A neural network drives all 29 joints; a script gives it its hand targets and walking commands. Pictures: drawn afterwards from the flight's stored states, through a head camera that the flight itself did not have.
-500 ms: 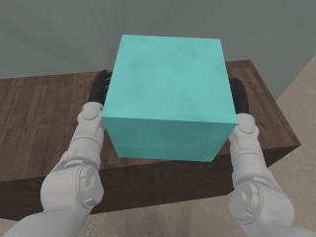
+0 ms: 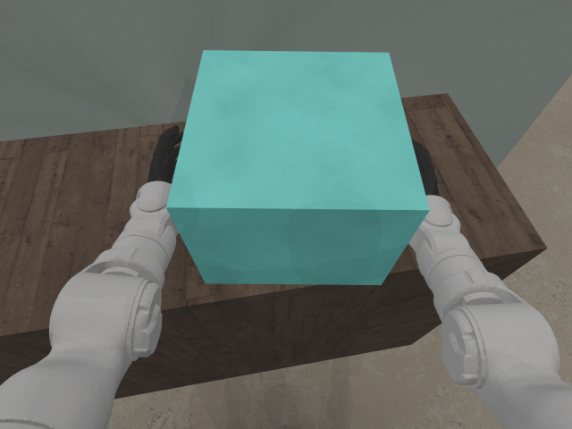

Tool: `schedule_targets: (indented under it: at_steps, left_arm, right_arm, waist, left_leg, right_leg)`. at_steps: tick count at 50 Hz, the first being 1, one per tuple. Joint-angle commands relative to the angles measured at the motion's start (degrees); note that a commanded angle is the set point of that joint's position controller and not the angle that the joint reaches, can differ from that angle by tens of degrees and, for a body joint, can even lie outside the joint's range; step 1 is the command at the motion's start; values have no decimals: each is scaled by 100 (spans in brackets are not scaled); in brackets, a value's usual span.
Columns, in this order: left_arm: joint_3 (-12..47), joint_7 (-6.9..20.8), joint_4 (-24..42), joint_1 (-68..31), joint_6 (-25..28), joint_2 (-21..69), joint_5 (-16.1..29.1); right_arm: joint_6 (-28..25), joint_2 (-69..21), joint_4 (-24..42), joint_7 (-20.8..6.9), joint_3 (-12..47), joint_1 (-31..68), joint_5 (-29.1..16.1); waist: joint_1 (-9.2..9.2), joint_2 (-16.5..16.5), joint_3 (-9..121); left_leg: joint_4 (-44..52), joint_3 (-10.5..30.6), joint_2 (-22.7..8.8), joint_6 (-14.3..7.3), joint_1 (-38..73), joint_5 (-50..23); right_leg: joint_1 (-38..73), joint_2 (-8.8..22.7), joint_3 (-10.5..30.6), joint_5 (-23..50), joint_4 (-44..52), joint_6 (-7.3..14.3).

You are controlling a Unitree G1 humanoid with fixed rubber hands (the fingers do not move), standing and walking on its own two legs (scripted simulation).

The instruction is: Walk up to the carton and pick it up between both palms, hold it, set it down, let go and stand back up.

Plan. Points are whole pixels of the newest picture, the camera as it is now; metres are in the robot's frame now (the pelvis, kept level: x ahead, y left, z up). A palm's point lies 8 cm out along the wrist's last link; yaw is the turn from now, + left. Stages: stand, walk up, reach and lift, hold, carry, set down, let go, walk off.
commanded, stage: set down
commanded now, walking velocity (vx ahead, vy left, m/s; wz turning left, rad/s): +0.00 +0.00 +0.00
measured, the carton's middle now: (294, 171) +0.47 +0.02 +0.06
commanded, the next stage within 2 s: none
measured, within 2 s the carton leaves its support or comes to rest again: neither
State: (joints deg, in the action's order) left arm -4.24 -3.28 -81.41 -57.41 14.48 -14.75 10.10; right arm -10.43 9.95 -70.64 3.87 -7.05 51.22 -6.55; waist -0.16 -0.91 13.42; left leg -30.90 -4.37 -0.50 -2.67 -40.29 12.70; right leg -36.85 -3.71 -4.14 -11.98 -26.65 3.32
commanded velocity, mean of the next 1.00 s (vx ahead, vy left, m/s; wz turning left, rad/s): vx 0.00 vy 0.00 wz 0.00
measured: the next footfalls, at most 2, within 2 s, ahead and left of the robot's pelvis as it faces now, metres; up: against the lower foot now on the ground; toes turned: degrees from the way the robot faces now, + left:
none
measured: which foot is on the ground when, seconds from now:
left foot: down 0.00-1.00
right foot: down 0.00-1.00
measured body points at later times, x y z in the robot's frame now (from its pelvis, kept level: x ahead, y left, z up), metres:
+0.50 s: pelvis -0.03 -0.02 -0.01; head +0.06 -0.01 +0.43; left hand +0.44 +0.24 +0.08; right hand +0.44 -0.23 +0.08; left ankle +0.00 +0.09 -0.73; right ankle -0.01 -0.08 -0.73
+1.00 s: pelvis -0.03 -0.03 +0.00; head +0.02 +0.00 +0.45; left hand +0.43 +0.25 +0.14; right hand +0.43 -0.21 +0.14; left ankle +0.00 +0.09 -0.73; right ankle -0.01 -0.08 -0.73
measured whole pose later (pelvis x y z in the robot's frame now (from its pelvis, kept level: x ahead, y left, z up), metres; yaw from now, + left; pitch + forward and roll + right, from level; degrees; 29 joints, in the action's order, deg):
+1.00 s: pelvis -0.03 -0.03 +0.00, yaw +4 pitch +15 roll +0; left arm 2.1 1.2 -59.7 -55.6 -8.7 -27.7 18.0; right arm 9.5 16.1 -50.2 5.7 -2.1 49.2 -17.8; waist 3.2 2.6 10.5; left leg -27.4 0.6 1.2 -0.6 -33.7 8.9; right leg -31.1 -3.0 -6.8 -11.6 -27.1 5.3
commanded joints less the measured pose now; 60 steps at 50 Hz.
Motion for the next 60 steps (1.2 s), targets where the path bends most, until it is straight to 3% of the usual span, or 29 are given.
schedule_targets:
  at_steps: [1,7,12,16,25,26,27,28,29,31,34,36,37,38,39,42,43,44,45,46,48,49,50,51,52,53,54,55,60]
  left_arm:
    - [290,87,926,-3092,477,-1408,462]
    - [457,223,1162,-2971,286,-1673,653]
    - [648,331,1467,-3058,137,-2001,956]
    - [831,389,2036,-3078,-101,-2115,1157]
    - [799,415,2473,-3457,-810,-2550,1260]
    - [753,417,2806,-2942,-911,-2430,1218]
    - [716,461,2504,-3029,-961,-2487,1144]
    - [659,461,3038,-2830,-1007,-2454,1127]
    - [592,466,2654,-3153,-1098,-2593,1047]
    - [515,452,2841,-2868,-1298,-2518,940]
    - [482,435,2283,-3480,-1450,-2644,940]
    - [434,410,3013,-3153,-1524,-2578,946]
    - [500,461,2320,-3115,-1509,-2530,918]
    - [439,439,2999,-3110,-1513,-2514,952]
    - [437,443,2538,-3159,-1604,-2493,861]
    - [490,489,2794,-2597,-1790,-2252,798]
    - [338,479,3735,-2563,-1858,-2397,792]
    - [386,491,2761,-3491,-1942,-2689,810]
    - [437,486,3159,-2637,-1971,-2322,830]
    - [407,458,3295,-3228,-2008,-2506,843]
    - [388,453,3321,-2432,-2130,-2200,725]
    - [283,467,4033,-2143,-2119,-2188,660]
    - [187,448,4119,-3067,-2199,-2575,727]
    - [231,452,3663,-2718,-2308,-2439,650]
    - [211,468,3884,-2213,-2366,-2313,617]
    - [115,454,4218,-2676,-2419,-2489,650]
    - [107,462,4270,-1596,-2493,-2130,495]
    - [-47,472,4936,-1527,-2549,-2211,444]
    - [-317,466,4954,-1558,-2801,-2407,420]
  right_arm:
    - [-592,1649,965,120,400,3191,-626]
    - [-534,2061,676,-29,885,3147,-1301]
    - [-304,2222,1092,-145,1168,3292,-1737]
    - [-92,2245,1601,-229,1220,3230,-1968]
    - [609,2288,2339,-146,819,3440,-1744]
    - [642,2196,2654,-121,927,3061,-1740]
    - [703,2116,2545,-73,804,3108,-1611]
    - [685,2196,2936,-52,753,2927,-1583]
    - [794,2183,2738,-20,647,3212,-1476]
    - [956,2154,2715,20,612,2918,-1424]
    - [1280,2088,2366,93,395,3372,-1283]
    - [1284,2082,3030,159,419,3069,-1291]
    - [1332,1915,2657,193,434,3010,-1176]
    - [1308,2027,3168,203,351,3034,-1216]
    - [1426,1920,2791,206,350,3095,-1141]
    - [1558,1754,2800,196,377,2443,-1114]
    - [1508,1968,3482,200,319,2373,-1198]
    - [1684,1995,2903,215,162,3239,-1039]
    - [1685,1852,3145,199,304,2498,-1089]
    - [1724,1996,3237,204,111,2961,-1082]
    - [1772,1743,3103,181,306,2231,-1082]
    - [1676,1856,3533,173,248,1864,-1151]
    - [1728,2103,3735,180,102,2780,-1169]
    - [1839,1984,3354,160,177,2457,-1121]
    - [1822,2004,3552,142,212,2051,-1161]
    - [1848,2133,3820,139,134,2423,-1168]
    - [1822,1932,3650,121,296,1445,-1181]
    - [1732,2108,4141,118,259,1344,-1262]
    - [1934,2111,4355,97,351,1544,-1347]
  waist:
    - [20,-250,5164]
    - [-30,-257,5119]
    - [29,72,5169]
    - [-10,-107,5360]
    - [25,-61,4965]
    - [0,-10,5083]
    - [120,24,4878]
    - [86,-61,5193]
    - [125,-92,4887]
    - [126,-102,4682]
    - [150,-27,4038]
    - [114,-74,4404]
    - [190,-30,3923]
    - [136,-155,4412]
    - [209,-162,3986]
    - [316,-249,3552]
    - [257,-331,4119]
    - [386,-311,3485]
    - [309,-263,3510]
    - [343,-414,3642]
    - [320,-363,3342]
    - [299,-488,3796]
    - [277,-601,3985]
    - [334,-570,3580]
    - [319,-493,3530]
    - [286,-503,3741]
    - [312,-428,3388]
    - [290,-489,3789]
    - [173,-148,3010]
  left_leg:
    - [-987,539,-297,631,3529,-4614]
    - [-935,507,-237,618,3240,-4231]
    - [-594,445,-71,476,2120,-3153]
    - [-516,480,-21,429,1990,-2808]
    - [-65,474,96,186,1171,-1274]
    - [-13,494,108,156,1278,-1479]
    - [8,518,114,135,1066,-1318]
    - [38,516,122,175,1165,-1499]
    - [115,501,143,162,1067,-1266]
    - [233,540,137,149,1241,-1285]
    - [401,516,132,127,956,-503]
    - [436,557,108,174,1310,-1023]
    - [410,572,120,152,1096,-792]
    - [435,531,139,222,1375,-1060]
    - [488,567,126,194,1338,-906]
    - [534,652,98,226,1598,-1051]
    - [501,625,114,282,1974,-1602]
    - [517,629,118,216,1600,-962]
    - [561,676,112,232,1870,-1166]
    - [551,637,111,266,1931,-1214]
    - [545,720,69,257,2227,-1536]
    - [471,709,91,359,2618,-2087]
    - [419,667,100,362,2572,-2106]
    - [452,690,94,324,2566,-1981]
    - [475,718,75,338,2717,-2112]
    - [483,683,78,337,2712,-2130]
    - [487,761,47,333,2955,-2505]
    - [441,746,67,413,3276,-2976]
    - [690,687,117,264,2823,-2393]
  right_leg:
    - [836,192,176,3152,-359,-388]
    - [911,182,173,3240,-428,-432]
    - [1763,250,313,3376,-618,-583]
    - [1775,272,348,3172,-661,-563]
    - [2332,433,509,2244,-550,-541]
    - [2721,443,556,2626,-547,-563]
    - [2718,475,570,2622,-579,-564]
    - [2979,463,573,2857,-609,-567]
    - [2884,466,550,2633,-562,-560]
    - [3061,454,572,2671,-462,-536]
    - [2846,532,609,1690,-252,-492]
    - [3225,501,603,2227,-238,-487]
    - [3129,544,616,2073,-247,-476]
    - [3261,497,567,2288,-241,-480]
    - [3166,517,560,2055,-178,-444]
    - [3107,504,520,2126,-136,-403]
    - [3278,464,478,2646,-152,-440]
    - [2792,504,469,1937,-106,-415]
    - [3067,480,487,2168,-68,-394]
    - [2863,492,461,2087,-29,-406]
    - [2983,467,457,2367,-23,-375]
    - [3107,413,402,2849,-87,-382]
    - [2849,417,375,2739,-82,-391]
    - [2880,403,377,2601,-26,-352]
    - [2951,398,376,2711,1,-352]
    - [2971,383,372,2705,6,-342]
    - [3168,357,382,3062,-15,-344]
    - [3257,314,334,3417,-31,-360]
    - [3488,357,452,3040,150,-411]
